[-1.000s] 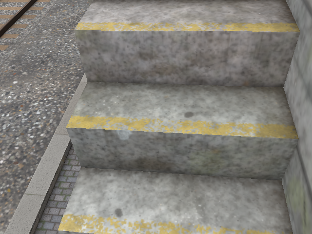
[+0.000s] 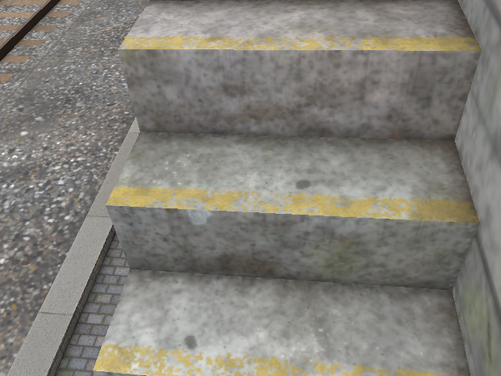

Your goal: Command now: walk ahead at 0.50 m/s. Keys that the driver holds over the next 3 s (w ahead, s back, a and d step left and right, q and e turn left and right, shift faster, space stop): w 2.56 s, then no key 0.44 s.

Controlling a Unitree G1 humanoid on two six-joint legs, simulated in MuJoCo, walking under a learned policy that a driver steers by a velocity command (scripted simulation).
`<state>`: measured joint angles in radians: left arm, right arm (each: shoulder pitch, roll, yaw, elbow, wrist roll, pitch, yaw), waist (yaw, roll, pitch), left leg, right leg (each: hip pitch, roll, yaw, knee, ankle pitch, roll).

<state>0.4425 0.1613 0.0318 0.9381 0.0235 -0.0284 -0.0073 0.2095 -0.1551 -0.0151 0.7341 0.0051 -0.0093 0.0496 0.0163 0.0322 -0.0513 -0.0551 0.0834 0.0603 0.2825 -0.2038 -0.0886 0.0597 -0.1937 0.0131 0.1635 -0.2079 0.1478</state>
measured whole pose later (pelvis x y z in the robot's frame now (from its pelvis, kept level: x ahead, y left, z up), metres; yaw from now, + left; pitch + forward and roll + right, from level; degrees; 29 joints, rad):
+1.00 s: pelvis +0.00 +0.00 +0.00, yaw +0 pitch -1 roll +1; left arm 0.45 0.16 0.03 0.94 0.02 -0.03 0.00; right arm 0.21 -0.15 -0.01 0.73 0.01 0.00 0.05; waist 0.02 0.03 -0.05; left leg -0.05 0.08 0.05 0.29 -0.21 -0.09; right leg 0.06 -0.20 0.02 0.17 -0.21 0.15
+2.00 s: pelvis +0.00 +0.00 +0.00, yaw -1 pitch -1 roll +1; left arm 0.44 0.17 0.03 0.94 0.02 -0.03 -0.02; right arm 0.21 -0.16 -0.02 0.73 0.00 -0.01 0.06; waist 0.02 0.02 -0.05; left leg -0.06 0.08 0.06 0.30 -0.21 -0.09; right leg 0.05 -0.20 0.03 0.17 -0.21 0.16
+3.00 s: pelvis -0.03 +0.00 +0.00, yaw -2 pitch -2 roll +1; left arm 0.47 0.19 0.06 0.93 0.02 -0.01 -0.04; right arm 0.26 -0.16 -0.03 0.78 0.00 0.00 0.08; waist 0.00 0.04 -0.02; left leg -0.05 0.10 0.06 0.25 -0.15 -0.10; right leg 0.01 -0.18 0.05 0.20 -0.18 0.16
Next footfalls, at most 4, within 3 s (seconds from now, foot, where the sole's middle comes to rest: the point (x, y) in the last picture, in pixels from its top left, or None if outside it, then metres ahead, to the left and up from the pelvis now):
none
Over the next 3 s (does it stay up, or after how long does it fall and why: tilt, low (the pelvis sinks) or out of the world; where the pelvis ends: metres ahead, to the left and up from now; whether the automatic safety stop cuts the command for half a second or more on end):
stays up -0.03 0.00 0.00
